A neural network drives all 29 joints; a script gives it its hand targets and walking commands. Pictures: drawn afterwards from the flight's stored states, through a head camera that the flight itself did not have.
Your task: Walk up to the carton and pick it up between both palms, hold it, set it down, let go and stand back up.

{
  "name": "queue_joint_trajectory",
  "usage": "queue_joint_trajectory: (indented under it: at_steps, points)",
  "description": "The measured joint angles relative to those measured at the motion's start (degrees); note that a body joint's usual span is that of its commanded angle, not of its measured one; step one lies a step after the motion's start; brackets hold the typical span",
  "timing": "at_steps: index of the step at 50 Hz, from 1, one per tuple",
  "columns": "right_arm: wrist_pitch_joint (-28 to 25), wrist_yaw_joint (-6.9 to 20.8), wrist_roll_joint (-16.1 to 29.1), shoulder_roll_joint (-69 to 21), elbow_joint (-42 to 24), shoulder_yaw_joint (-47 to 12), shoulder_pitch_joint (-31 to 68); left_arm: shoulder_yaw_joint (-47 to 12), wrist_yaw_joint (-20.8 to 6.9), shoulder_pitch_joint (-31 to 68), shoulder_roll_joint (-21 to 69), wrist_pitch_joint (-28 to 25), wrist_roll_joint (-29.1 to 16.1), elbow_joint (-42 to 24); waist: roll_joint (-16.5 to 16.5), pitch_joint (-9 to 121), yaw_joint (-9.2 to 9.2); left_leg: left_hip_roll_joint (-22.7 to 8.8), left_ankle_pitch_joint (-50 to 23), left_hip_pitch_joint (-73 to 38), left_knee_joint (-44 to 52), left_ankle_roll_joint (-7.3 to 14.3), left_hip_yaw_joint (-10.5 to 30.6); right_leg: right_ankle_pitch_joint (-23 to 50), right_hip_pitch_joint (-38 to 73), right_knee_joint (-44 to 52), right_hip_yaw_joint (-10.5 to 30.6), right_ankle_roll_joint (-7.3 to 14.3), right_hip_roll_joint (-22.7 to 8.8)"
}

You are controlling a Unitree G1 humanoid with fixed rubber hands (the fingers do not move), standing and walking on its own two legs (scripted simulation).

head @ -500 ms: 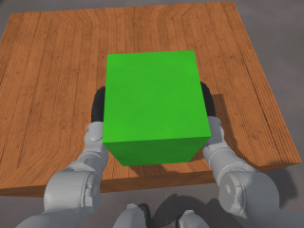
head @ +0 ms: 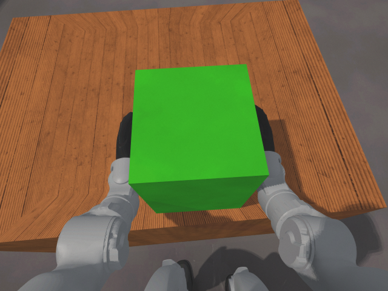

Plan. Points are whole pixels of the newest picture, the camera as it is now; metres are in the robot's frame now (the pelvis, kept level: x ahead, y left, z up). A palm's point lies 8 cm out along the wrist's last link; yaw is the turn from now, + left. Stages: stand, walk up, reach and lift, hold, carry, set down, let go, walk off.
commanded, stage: reach and lift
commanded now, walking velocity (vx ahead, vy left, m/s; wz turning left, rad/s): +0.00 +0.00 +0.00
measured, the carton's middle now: (195, 148) +0.40 +0.02 -0.01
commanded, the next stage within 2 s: none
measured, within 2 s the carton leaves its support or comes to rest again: leaves its support in 1.24 s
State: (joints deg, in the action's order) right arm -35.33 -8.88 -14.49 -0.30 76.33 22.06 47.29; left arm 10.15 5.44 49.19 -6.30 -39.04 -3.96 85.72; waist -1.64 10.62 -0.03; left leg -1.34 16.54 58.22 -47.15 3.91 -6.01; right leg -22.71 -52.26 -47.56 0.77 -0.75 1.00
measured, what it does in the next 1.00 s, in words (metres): stands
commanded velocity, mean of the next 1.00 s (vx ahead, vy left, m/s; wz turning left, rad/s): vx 0.00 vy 0.00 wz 0.00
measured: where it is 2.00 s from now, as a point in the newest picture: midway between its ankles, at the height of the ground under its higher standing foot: outside the picture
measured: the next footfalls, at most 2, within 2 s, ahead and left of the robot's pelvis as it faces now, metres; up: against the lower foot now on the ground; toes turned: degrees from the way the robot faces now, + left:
none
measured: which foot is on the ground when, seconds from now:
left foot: down 0.00-1.00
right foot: down 0.00-1.00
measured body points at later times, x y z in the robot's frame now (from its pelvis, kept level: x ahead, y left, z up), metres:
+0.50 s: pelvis +0.00 +0.00 +0.00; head +0.14 +0.00 +0.43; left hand +0.42 +0.17 -0.03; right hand +0.43 -0.13 -0.02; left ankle +0.04 +0.08 -0.69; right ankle -0.02 -0.13 -0.69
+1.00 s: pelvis +0.00 +0.00 +0.00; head +0.13 +0.01 +0.43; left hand +0.42 +0.17 -0.02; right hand +0.42 -0.13 -0.02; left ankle +0.04 +0.08 -0.69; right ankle -0.02 -0.13 -0.69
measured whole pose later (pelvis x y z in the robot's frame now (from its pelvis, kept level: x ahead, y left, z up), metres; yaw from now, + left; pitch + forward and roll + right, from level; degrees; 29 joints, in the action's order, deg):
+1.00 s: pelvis +0.00 +0.00 +0.00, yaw +0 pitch +27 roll -2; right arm -35.0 -9.7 -11.7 -0.3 78.2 20.0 46.6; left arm 9.7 7.1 49.2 -5.7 -37.7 -3.9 87.2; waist -1.8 12.0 0.0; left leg -1.4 17.4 58.4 -48.8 3.9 -6.0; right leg -23.4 -52.3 -48.8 0.8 -0.9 1.0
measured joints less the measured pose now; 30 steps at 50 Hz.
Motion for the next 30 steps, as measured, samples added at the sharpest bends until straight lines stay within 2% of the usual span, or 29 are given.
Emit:
queue_joint_trajectory:
  at_steps: [30]
  points:
    - [-0.3, -0.7, 0.0, 0.0, 2.3, 0.0, 0.3, 0.0, 0.4, 0.0, 0.0, 0.4, 0.0, 1.5, -0.1, 0.9, 0.0, 0.0, 1.0, 0.0, -1.4, 0.0, 0.0, -0.9, 0.0, -1.3, 0.0, 0.0, 0.0]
